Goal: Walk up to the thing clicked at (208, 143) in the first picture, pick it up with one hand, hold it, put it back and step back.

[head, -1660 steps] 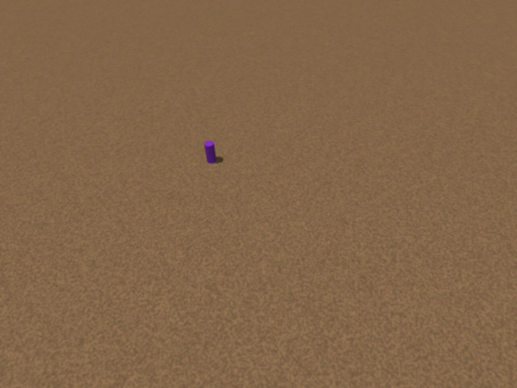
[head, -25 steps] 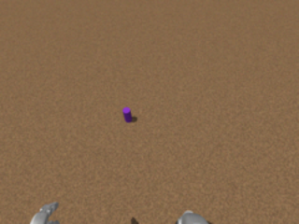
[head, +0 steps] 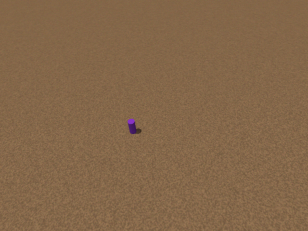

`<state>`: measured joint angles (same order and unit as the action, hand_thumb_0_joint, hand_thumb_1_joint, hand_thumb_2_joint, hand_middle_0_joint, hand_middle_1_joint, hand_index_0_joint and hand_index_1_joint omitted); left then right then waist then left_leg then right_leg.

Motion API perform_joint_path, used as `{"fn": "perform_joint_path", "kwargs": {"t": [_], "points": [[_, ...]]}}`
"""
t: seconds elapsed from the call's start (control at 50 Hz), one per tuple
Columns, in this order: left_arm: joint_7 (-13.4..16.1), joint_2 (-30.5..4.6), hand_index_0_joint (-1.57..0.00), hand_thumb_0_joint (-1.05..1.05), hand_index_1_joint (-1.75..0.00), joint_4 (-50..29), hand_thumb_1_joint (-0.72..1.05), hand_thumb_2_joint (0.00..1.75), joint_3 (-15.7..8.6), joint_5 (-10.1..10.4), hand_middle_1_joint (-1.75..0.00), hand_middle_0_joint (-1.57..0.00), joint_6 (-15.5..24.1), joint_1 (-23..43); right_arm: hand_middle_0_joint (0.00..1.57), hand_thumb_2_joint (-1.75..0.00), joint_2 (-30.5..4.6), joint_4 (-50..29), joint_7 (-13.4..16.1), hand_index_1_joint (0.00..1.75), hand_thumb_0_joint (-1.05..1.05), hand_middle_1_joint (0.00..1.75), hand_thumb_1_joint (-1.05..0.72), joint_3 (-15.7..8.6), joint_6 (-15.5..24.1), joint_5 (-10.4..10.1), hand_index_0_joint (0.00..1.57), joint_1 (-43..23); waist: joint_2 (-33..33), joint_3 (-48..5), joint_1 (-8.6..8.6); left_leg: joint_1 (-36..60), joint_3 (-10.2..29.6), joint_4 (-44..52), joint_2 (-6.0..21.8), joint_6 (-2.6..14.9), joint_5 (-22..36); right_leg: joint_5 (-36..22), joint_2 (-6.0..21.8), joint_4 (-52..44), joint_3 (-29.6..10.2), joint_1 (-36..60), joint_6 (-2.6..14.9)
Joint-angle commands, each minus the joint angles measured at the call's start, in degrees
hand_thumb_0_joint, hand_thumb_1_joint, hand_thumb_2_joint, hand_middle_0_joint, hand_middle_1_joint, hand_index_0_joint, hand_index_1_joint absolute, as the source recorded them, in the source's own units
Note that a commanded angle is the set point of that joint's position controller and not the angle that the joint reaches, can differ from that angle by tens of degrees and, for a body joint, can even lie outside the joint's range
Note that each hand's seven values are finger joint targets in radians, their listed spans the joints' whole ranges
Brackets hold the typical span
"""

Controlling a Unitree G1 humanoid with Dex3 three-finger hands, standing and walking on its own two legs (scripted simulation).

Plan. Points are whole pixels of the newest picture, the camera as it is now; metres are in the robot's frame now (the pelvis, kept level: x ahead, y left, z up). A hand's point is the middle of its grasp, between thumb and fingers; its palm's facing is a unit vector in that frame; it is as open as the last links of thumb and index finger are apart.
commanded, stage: step back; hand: left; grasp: from the side
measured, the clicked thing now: (132, 126) +1.00 +0.26 -0.70
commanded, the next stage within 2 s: stand in 0.74 s
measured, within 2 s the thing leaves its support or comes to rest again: neither
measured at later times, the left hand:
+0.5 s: hand out of the picture +0.10 +0.27 -0.14, palm faces +0.06 -0.92 -0.38, open 7.4 cm
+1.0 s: hand out of the picture +0.14 +0.26 -0.14, palm faces +0.03 -0.94 -0.34, open 7.4 cm
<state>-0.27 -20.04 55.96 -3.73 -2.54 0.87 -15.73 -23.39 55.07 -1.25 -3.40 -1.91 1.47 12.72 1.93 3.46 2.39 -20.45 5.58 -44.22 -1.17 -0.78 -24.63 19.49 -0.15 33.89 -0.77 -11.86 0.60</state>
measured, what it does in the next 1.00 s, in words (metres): shifts its weight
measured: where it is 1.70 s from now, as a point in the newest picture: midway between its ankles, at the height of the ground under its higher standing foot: outside the picture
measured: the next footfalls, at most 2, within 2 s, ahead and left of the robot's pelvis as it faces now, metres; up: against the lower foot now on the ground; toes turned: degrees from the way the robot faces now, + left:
none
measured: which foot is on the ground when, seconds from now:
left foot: down 0.00-1.00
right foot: down 0.00-1.00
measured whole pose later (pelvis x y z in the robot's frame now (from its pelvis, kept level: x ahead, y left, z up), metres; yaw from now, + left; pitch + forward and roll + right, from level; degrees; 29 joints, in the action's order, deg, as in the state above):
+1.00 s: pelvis +0.05 +0.01 +0.02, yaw +2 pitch -3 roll +0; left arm 0.0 -19.8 63.9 -0.4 0.0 0.7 -3.7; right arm -19.2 62.3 -0.3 -0.2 0.7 0.1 1.5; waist 0.2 4.6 0.8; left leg -8.2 -0.2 -22.9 1.7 -1.2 -11.4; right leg 13.9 1.1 21.7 1.9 -4.5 -0.7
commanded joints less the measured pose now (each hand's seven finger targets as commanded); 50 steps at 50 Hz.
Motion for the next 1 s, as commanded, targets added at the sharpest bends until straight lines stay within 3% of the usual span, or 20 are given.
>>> {"fn": "perform_joint_path", "kwargs": {"t": [0.0, 0.02, 0.04, 0.06, 0.08, 0.2, 0.26, 0.28, 0.3, 0.32, 0.34, 0.4, 0.5, 0.52, 0.54, 0.56, 0.64, 0.7, 0.76, 0.98], "points": [[0.49, -16.56, -0.2, 0.0, -0.3, -5.82, 0.9, 0.9, -3.3, 0.29, -0.3, -0.2, 1.37, 7.27, 0.2, -0.9, -8.12, -3.85, 0.3, 0.3, 0.0, 0.3, -0.9, -2.53, 3.6, 0.21, 0.2, -2.68, -9.23, 1.3, -1.57, 7.22, -5.43, 17.02, -0.67, 0.61, 3.88, 8.78, 11.91, -12.84, -11.9, -5.87, 7.58], [0.37, -14.86, -0.2, 0.0, -0.3, -5.54, 0.9, 0.9, -2.36, 0.34, -0.3, -0.2, 1.04, 6.21, 0.2, -0.9, -8.4, -3.21, 0.6, 0.3, 0.0, 0.3, -0.9, -2.96, 4.03, 0.46, 0.2, -1.93, -7.88, 0.06, -2.08, 12.08, -4.47, 20.61, -1.33, 1.53, 5.87, 3.45, 9.83, -8.63, -9.01, -7.14, 6.29], [0.25, -12.54, -0.2, 0.0, -0.3, -5.49, 0.9, 0.9, -1.38, 0.54, -0.3, -0.2, 0.82, 5.23, 0.2, -0.9, -10.06, -2.72, 0.92, 0.3, 0.0, 0.3, -0.9, -3.66, 4.46, 0.91, 0.2, 0.33, -2.82, -2.26, -3.31, 18.22, 4.49, 23.26, 3.94, 3.11, 3.9, 1.03, 7.21, -1.67, -5.95, -12.44, 4.34], [0.07, -10.55, -0.2, 0.0, -0.3, -5.41, 0.9, 0.9, -0.78, 1.74, -0.3, -0.2, 0.72, 6.61, 0.2, -0.9, -13.44, -2.78, 1.03, 0.3, 0.0, 0.3, -0.9, -4.03, 4.62, 0.82, 0.2, 0.04, 5.99, -2.24, -3.35, 16.71, 21.75, 28.99, 13.41, 8.08, -11.15, 8.67, 0.8, 6.61, -0.17, -18.23, 1.26], [0.45, -14.25, -0.2, 0.0, -0.3, -4.91, 0.9, 0.9, -2.15, 1.57, -0.3, -0.2, 0.62, 7.89, 0.2, -0.9, -16.04, -2.87, 0.88, 0.3, 0.0, 0.3, -0.9, -4.59, 4.64, 0.62, 0.2, 1.38, 4.35, -1.15, -4.46, 10.84, 27.5, 31.84, 18.7, 13.35, -18.1, 13.43, 1.11, 13.99, -0.64, -15.78, 0.95], [-0.33, -12.87, -0.2, 0.0, -0.3, -2.59, 0.9, 0.9, -2.24, 1.55, -0.3, -0.2, 1.3, 4.65, 0.2, -0.9, -12.85, -3.41, 1.12, 0.3, 0.0, 0.3, -0.9, -3.63, 4.73, 0.79, 0.2, -2.4, 9.23, -1.03, -2.78, 6.41, 13.69, 27.68, 12.84, 10.58, -0.11, 7.88, 2.16, 7.0, 0.68, -8.58, 0.63], [0.43, -11.34, -0.2, 0.0, -0.3, 0.03, 0.9, 0.9, -2.35, 1.09, -0.3, -0.2, 1.93, 0.61, 0.2, -0.9, -9.76, -4.19, 0.97, 0.3, 0.0, 0.3, -0.9, -2.31, 3.12, -0.32, 0.2, -6.51, 5.06, -2.98, 1.26, -2.18, 5.75, 18.35, 8.77, 6.53, 3.18, -3.26, -0.91, -9.6, 3.56, 7.5, 0.95], [0.78, -13.5, -0.2, 0.0, -0.3, 0.07, 0.9, 0.9, -3.24, 0.59, -0.3, -0.2, 2.19, 0.46, 0.2, -0.9, -7.01, -4.43, 1.16, 0.3, 0.0, 0.3, -0.9, -1.25, 2.95, -0.69, 0.2, -4.87, -0.51, -3.44, 1.66, -8.01, 3.92, 13.07, 5.84, 3.96, 3.09, -3.15, 1.96, -11.47, -2.17, 13.77, 1.68], [1.19, -17.85, -0.2, 0.0, -0.3, -0.36, 0.9, 0.9, -4.15, -0.02, -0.3, -0.2, 2.43, -0.15, 0.2, -0.9, -4.89, -5.26, 1.39, 0.3, 0.0, 0.3, -0.9, -0.75, 2.97, -0.91, 0.2, -6.09, -10.52, -2.43, 2.74, -15.16, 1.2, 2.36, -1.5, 1.51, -1.84, 9.56, 13.54, -19.1, -20.93, 12.57, 5.91], [1.04, -20.72, -0.2, 0.0, -0.3, -1.68, 0.9, 0.9, -4.42, 0.06, -0.3, -0.2, 2.44, 4.33, 0.2, -0.9, -7.27, -4.09, 1.99, 0.3, 0.0, 0.3, -0.9, -1.57, 2.58, -0.42, 0.2, -5.12, -9.88, 0.48, 1.21, -9.96, 1.01, -4.67, -0.16, 0.9, -7.75, 20.11, 23.03, -22.81, -28.37, 0.87, 11.43], [0.98, -20.15, -0.2, 0.0, -0.3, -3.59, 0.9, 0.9, -4.31, 0.11, -0.3, -0.2, 2.55, 8.65, 0.2, -0.9, -9.68, -2.84, 2.01, 0.3, 0.0, 0.3, -0.9, -2.27, 2.76, -0.39, 0.2, -2.82, -7.86, 2.83, -0.45, -7.39, 2.09, -7.74, 2.01, 0.56, -6.53, 17.82, 24.75, -22.09, -28.85, -3.42, 14.28], [1.12, -16.04, -0.2, 0.0, -0.3, -3.31, 0.9, 0.9, -3.1, 0.53, -0.3, -0.2, 3.01, 9.52, 0.2, -0.9, -8.06, -0.66, 1.47, 0.3, 0.0, 0.3, -0.9, -1.7, 3.51, -0.52, 0.2, -1.04, -8.22, 0.87, -1.06, -4.78, 0.51, -1.77, 2.68, 1.02, -1.65, -2.06, 17.56, -16.74, -14.86, -0.31, 10.38], [0.48, -14.37, -0.2, 0.0, -0.3, -3.22, 0.9, 0.9, -1.44, 1.49, -0.3, -0.2, 1.56, 11.96, 0.2, -0.9, -6.85, 1.45, 1.45, 0.3, 0.0, 0.3, -0.9, -2.09, 4.37, 0.44, 0.2, 0.8, -9.0, -2.37, -3.5, 11.15, -5.72, 18.99, 1.05, 1.41, 15.28, -17.1, 11.22, -5.63, -3.84, -4.49, 4.92], [0.43, -12.4, -0.2, 0.0, -0.3, -3.72, 0.9, 0.9, -0.78, 1.81, -0.3, -0.2, 1.34, 11.13, 0.2, -0.9, -8.68, 1.31, 1.81, 0.3, 0.0, 0.3, -0.9, -2.44, 4.67, 0.77, 0.2, 0.58, -4.26, -4.8, -3.32, 15.0, 0.14, 20.89, 5.61, 2.78, 21.07, -17.95, 9.07, -1.22, -1.85, -5.79, 2.87], [0.42, -10.21, -0.2, 0.0, -0.3, -3.51, 0.9, 0.9, -0.15, 2.69, -0.3, -0.2, 0.92, 10.1, 0.2, -0.9, -11.23, 0.35, 2.02, 0.3, 0.0, 0.3, -0.9, -2.45, 5.16, 0.73, 0.2, -2.23, 3.15, -6.54, -1.83, 13.43, 11.45, 24.15, 13.71, 6.13, 20.87, -8.8, 3.99, 2.58, 0.94, -6.37, 0.13], [0.72, -12.08, -0.2, 0.0, -0.3, -1.76, 0.9, 0.9, -1.0, 3.05, -0.3, -0.2, 0.53, 10.14, 0.2, -0.9, -13.43, -0.03, 1.86, 0.3, 0.0, 0.3, -0.9, -2.47, 4.93, -0.09, 0.2, -5.03, 3.38, -5.62, -1.03, 7.53, 13.0, 22.77, 16.36, 10.61, 20.25, 1.89, 2.28, 1.08, 0.86, -1.33, 0.1], [0.9, -13.24, -0.2, 0.0, -0.3, 0.06, 0.9, 0.9, -0.7, 2.34, -0.3, -0.2, 1.61, 10.54, 0.2, -0.9, -9.87, 1.02, 2.02, 0.3, 0.0, 0.3, -0.9, -1.12, 4.59, -0.44, 0.2, -8.38, 3.93, -6.28, -0.69, 7.43, 1.92, 18.46, 9.48, 4.24, 31.74, -14.83, 5.54, -6.25, -1.34, 5.31, 1.37], [1.15, -13.85, -0.2, 0.0, -0.3, 1.08, 0.9, 0.9, -0.91, 2.47, -0.3, -0.2, 1.61, 10.42, 0.2, -0.9, -9.06, 2.19, 2.29, 0.3, 0.0, 0.3, -0.9, -1.06, 4.35, -0.84, 0.2, -8.03, 1.31, -10.71, -1.36, 11.99, -1.4, 15.31, 7.9, 3.43, 38.85, -25.4, 6.95, -5.7, -1.33, 7.73, 1.78], [1.0, -11.5, -0.2, 0.0, -0.3, 3.01, 0.9, 0.9, 0.8, 2.74, -0.3, -0.2, 1.09, 10.85, 0.2, -0.9, -9.6, 3.17, 2.26, 0.3, 0.0, 0.3, -0.9, -0.13, 4.77, -1.12, 0.2, -8.13, 1.24, -9.45, -2.07, 16.74, 0.61, 18.73, 9.67, 3.68, 43.64, -26.52, 6.43, -8.74, -1.6, 6.69, 0.38], [0.74, -12.28, -0.2, 0.0, -0.3, 5.6, 0.9, 0.9, 1.18, 2.17, -0.3, -0.2, 1.28, 14.36, 0.2, -0.9, -8.09, 4.6, 1.71, 0.3, 0.0, 0.3, -0.9, 0.68, 3.78, -1.33, 0.2, -12.9, -2.24, -5.99, -2.55, 16.44, -0.98, 24.78, 8.75, 1.79, 28.0, -20.51, 7.76, -17.17, -2.76, 7.61, 0.21]]}}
